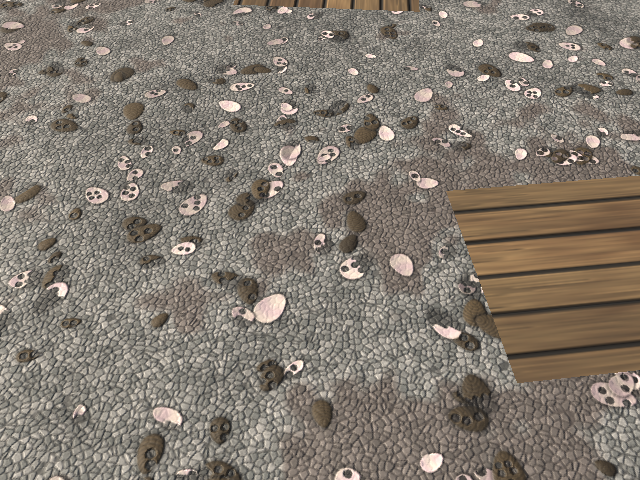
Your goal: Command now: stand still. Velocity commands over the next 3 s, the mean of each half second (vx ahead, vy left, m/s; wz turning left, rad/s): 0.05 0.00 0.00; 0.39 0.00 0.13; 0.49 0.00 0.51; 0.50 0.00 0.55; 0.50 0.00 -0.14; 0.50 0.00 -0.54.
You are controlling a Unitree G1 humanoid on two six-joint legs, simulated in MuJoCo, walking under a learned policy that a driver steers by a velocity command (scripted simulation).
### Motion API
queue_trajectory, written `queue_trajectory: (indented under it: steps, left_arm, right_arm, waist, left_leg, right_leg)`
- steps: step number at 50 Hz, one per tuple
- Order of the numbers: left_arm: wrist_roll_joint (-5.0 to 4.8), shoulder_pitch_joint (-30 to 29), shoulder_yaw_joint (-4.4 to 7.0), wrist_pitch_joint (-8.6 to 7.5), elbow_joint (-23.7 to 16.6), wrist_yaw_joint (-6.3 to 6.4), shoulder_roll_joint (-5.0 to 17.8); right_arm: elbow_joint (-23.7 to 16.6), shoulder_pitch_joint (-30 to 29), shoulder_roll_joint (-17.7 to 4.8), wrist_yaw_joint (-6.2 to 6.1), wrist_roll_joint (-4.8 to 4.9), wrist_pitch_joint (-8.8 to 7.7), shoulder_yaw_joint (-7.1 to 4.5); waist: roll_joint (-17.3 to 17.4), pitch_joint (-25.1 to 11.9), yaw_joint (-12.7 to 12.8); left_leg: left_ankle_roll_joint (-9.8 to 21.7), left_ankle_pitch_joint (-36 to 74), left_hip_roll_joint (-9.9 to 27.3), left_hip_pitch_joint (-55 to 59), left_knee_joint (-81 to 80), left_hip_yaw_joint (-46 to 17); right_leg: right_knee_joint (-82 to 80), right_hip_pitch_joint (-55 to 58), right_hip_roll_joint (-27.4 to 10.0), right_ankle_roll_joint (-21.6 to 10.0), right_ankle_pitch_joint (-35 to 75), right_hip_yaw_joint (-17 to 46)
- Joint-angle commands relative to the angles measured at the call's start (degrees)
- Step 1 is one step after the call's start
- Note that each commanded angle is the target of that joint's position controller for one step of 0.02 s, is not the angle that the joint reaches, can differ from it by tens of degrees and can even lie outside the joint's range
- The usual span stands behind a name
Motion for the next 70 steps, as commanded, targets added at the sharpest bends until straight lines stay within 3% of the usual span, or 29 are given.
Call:
queue_trajectory:
  steps: [1,17,20,22,25,27,29,30,31,32,33,34,35,37,43,47,50,52,53,54,55,56,57,58,59,61,64,67,70]
  left_arm:
    - [-0.03,0.3,1.02,-0.45,-0.9,0.22,6.3]
    - [-0.11,1.8,0.28,-0.36,2.9,0.40,5.1]
    - [-0.73,3.3,0.42,-0.29,3.6,0.62,5.1]
    - [-0.68,1.8,0.27,-1.38,2.3,0.44,4.3]
    - [-1.21,0.5,-0.24,-4.19,0.9,-1.02,1.7]
    - [-1.83,2.0,-0.06,-5.24,0.9,-1.79,2.0]
    - [-1.78,10.2,0.52,-5.65,4.4,-1.82,2.2]
    - [-1.32,15.3,1.33,-5.57,6.2,-1.70,4.3]
    - [-1.50,23.1,2.88,-5.70,7.4,-1.54,10.0]
    - [-0.74,25.8,3.04,-6.58,7.4,-2.29,12.6]
    - [-0.41,20.7,1.63,-7.46,5.9,-2.32,8.0]
    - [-0.55,17.7,0.94,-7.98,4.4,-2.48,5.6]
    - [-0.70,15.5,0.68,-8.00,3.5,-2.78,5.4]
    - [-0.31,16.0,-0.27,-7.14,3.1,-2.85,3.5]
    - [0.46,17.3,0.00,-6.17,2.1,-0.58,6.7]
    - [-0.50,18.8,0.61,-6.39,2.4,-0.60,7.7]
    - [-0.12,16.5,1.34,-5.50,1.0,-0.38,9.7]
    - [0.56,14.6,1.53,-4.21,-1.0,0.01,10.6]
    - [1.35,15.0,0.89,-4.54,-2.9,0.05,9.6]
    - [0.98,20.0,-1.72,-6.75,-5.0,-1.36,0.6]
    - [-0.94,14.8,-0.51,-9.72,-5.9,-2.39,5.9]
    - [-3.00,9.0,0.35,-10.86,-8.4,-2.59,9.0]
    - [-2.48,6.8,0.47,-11.23,-9.2,-2.02,9.0]
    - [-1.23,6.2,1.34,-10.69,-9.1,-1.19,9.8]
    - [-0.35,6.7,1.62,-9.89,-9.4,-0.90,9.6]
    - [0.20,7.9,1.69,-8.36,-10.6,-0.80,7.5]
    - [1.21,0.1,1.57,-7.33,-14.4,-0.38,6.6]
    - [0.88,-7.8,0.94,-7.70,-17.1,-0.69,5.0]
    - [-0.20,-12.3,0.93,-8.09,-19.2,-1.43,5.7]
  right_arm:
    - [-1.2,1.3,-6.3,-0.24,0.01,-0.46,-1.00]
    - [0.9,4.6,-4.9,-0.44,0.06,-0.54,-0.41]
    - [1.4,5.9,-6.3,-0.89,0.82,-0.17,-1.03]
    - [0.8,7.1,-7.8,-0.87,1.22,-0.80,-1.62]
    - [1.1,10.4,-10.7,-0.42,1.89,-2.28,-3.08]
    - [-0.8,6.7,-9.7,-0.01,1.89,-2.73,-2.96]
    - [-3.1,1.7,-9.1,0.46,2.59,-2.57,-2.81]
    - [-4.0,0.5,-7.2,0.64,2.26,-2.89,-2.29]
    - [-5.6,-0.3,-3.1,0.83,1.71,-3.68,-1.25]
    - [-7.4,-1.4,-3.4,0.60,2.41,-4.76,-1.39]
    - [-7.3,-1.2,-5.3,0.93,3.34,-5.47,-1.89]
    - [-6.6,0.0,-5.0,1.57,3.49,-6.08,-1.85]
    - [-6.3,0.1,-5.2,1.84,2.83,-6.57,-2.19]
    - [-7.1,-2.4,-5.4,2.51,1.77,-6.76,-2.84]
    - [-11.9,-13.6,-0.4,3.74,1.94,-5.05,-0.87]
    - [-14.9,-18.0,-2.1,4.84,2.25,-4.61,-0.84]
    - [-15.4,-14.3,-5.0,5.68,1.91,-4.81,-2.33]
    - [-11.5,1.2,-9.8,5.54,2.32,-4.21,-5.33]
    - [-10.2,9.6,-14.2,4.52,2.10,-3.46,-6.92]
    - [-11.5,9.8,-17.4,4.21,1.82,-3.34,-7.26]
    - [-10.6,9.8,-12.7,4.03,1.14,-3.51,-6.00]
    - [-11.0,6.7,-10.0,3.81,0.89,-4.11,-5.37]
    - [-12.3,1.7,-8.7,4.20,0.86,-4.91,-4.84]
    - [-13.5,-1.8,-7.2,4.29,0.57,-5.32,-4.34]
    - [-14.0,-2.8,-7.0,4.36,0.14,-5.48,-4.12]
    - [-14.2,-3.1,-7.4,3.80,0.75,-5.27,-4.22]
    - [-14.1,0.6,-10.0,2.27,1.08,-5.18,-4.93]
    - [-13.9,4.3,-10.7,1.43,1.54,-4.58,-5.28]
    - [-13.1,7.7,-10.6,1.16,1.97,-4.01,-5.33]
  waist:
    - [0.3,-1.0,0.0]
    - [0.2,-0.3,0.2]
    - [1.7,1.2,0.1]
    - [4.1,5.5,-0.7]
    - [10.8,6.4,-1.4]
    - [9.1,6.9,1.0]
    - [6.7,6.0,5.2]
    - [1.6,3.9,6.5]
    - [-13.2,0.5,8.4]
    - [-17.4,0.3,8.5]
    - [-8.4,3.8,5.4]
    - [-5.7,4.3,3.9]
    - [-3.8,4.2,2.8]
    - [-3.6,3.3,2.6]
    - [-4.4,5.4,4.5]
    - [-4.5,6.5,4.0]
    - [-6.3,1.0,-0.2]
    - [-6.7,-8.6,-8.2]
    - [0.0,-13.9,-10.7]
    - [16.0,-23.1,-4.9]
    - [9.5,-22.9,-7.5]
    - [7.8,-13.8,-6.4]
    - [-0.5,-8.1,-3.3]
    - [-2.7,-6.2,-0.9]
    - [-1.3,-4.2,0.7]
    - [0.7,-3.5,2.8]
    - [1.5,-1.0,1.0]
    - [2.8,-0.7,-2.2]
    - [4.2,-1.8,-4.1]
  left_leg:
    - [0.7,8.4,1.4,-2.7,-4.9,-1.3]
    - [1.0,7.2,0.9,-3.6,-5.2,-1.1]
    - [3.4,-18.3,0.3,-6.0,-5.8,-1.9]
    - [6.6,-29.4,4.6,-8.7,-9.0,-8.9]
    - [13.3,-33.0,16.9,-6.5,-17.4,-25.5]
    - [12.3,-27.9,16.6,-9.0,-17.1,-23.2]
    - [8.3,-20.2,9.9,-16.8,-10.8,-13.2]
    - [5.9,-12.3,5.7,-20.4,-1.1,-7.4]
    - [2.1,-7.7,-1.2,-29.1,18.9,2.5]
    - [2.1,-16.4,-3.2,-36.8,33.0,-0.6]
    - [3.5,-13.6,0.8,-41.5,41.3,-4.7]
    - [4.8,-7.5,2.8,-43.1,43.0,-5.3]
    - [5.3,-2.7,4.5,-43.3,41.4,-4.3]
    - [4.4,2.8,6.4,-40.1,36.0,-2.6]
    - [1.7,15.6,3.6,-30.8,15.1,2.9]
    - [4.6,17.6,2.3,-27.2,7.7,3.1]
    - [8.1,12.7,-1.7,-19.6,7.6,6.0]
    - [11.0,11.7,-5.6,0.3,6.4,6.7]
    - [14.2,6.9,3.3,17.2,5.3,-8.3]
    - [27.4,-5.7,19.9,34.5,-5.8,-45.5]
    - [24.9,-9.6,18.7,33.2,-12.3,-49.2]
    - [21.4,-5.6,16.5,25.8,-12.4,-39.1]
    - [19.5,2.8,13.8,14.6,-13.4,-31.4]
    - [18.0,8.5,11.5,7.0,-14.3,-25.8]
    - [17.6,17.1,9.4,0.3,-14.5,-21.8]
    - [18.2,15.7,8.2,-5.5,-16.6,-19.3]
    - [17.5,15.3,6.1,-10.2,-17.8,-15.9]
    - [14.2,12.0,3.3,-10.5,-16.2,-14.1]
    - [12.8,9.8,4.4,-7.2,-13.8,-16.9]
  right_leg:
    - [-3.8,1.4,-1.7,-1.0,9.9,1.5]
    - [-4.1,0.3,-1.4,-0.7,8.5,0.9]
    - [-1.1,-3.7,1.5,-2.0,-16.2,-1.8]
    - [2.2,-9.9,1.3,-3.0,-21.1,-1.9]
    - [16.3,-15.2,-0.3,-3.2,-10.4,-3.6]
    - [12.9,-12.0,-1.8,-5.2,-12.6,-3.2]
    - [-0.9,4.6,0.7,-5.6,-5.1,-5.2]
    - [-3.7,11.4,-2.3,-5.8,-4.0,0.6]
    - [-13.1,19.2,-13.6,-11.0,-13.5,20.3]
    - [-19.0,19.9,-22.8,-17.7,-17.4,39.1]
    - [-18.0,18.6,-23.0,-17.4,-16.5,36.5]
    - [-17.7,18.4,-20.2,-15.1,-13.5,29.6]
    - [-18.1,18.1,-18.1,-13.0,-8.4,23.8]
    - [-19.1,16.0,-15.3,-10.9,4.4,15.9]
    - [-22.6,6.9,-11.0,-9.2,15.4,-0.4]
    - [-22.4,10.8,-13.9,-8.6,20.0,-4.5]
    - [-11.0,17.2,-15.3,-6.5,49.5,-7.9]
    - [11.1,12.7,-13.1,-4.0,59.1,-10.4]
    - [29.3,-2.4,-10.4,-2.1,40.7,-10.5]
    - [54.2,-25.4,3.7,1.7,-11.6,-5.2]
    - [59.3,-31.9,1.2,-0.9,-13.7,6.4]
    - [57.8,-35.4,-1.8,-2.6,-10.1,5.3]
    - [52.1,-32.6,-4.6,-2.8,-5.6,4.9]
    - [46.9,-28.3,-6.5,-2.6,-3.6,4.5]
    - [44.8,-23.7,-7.5,-2.2,-3.5,4.5]
    - [38.5,-21.3,-8.3,-0.3,-3.2,3.7]
    - [25.8,-22.9,-6.9,2.4,5.9,1.6]
    - [10.1,-19.7,-3.7,2.7,17.9,1.2]
    - [3.8,-17.1,-1.6,2.7,21.4,1.6]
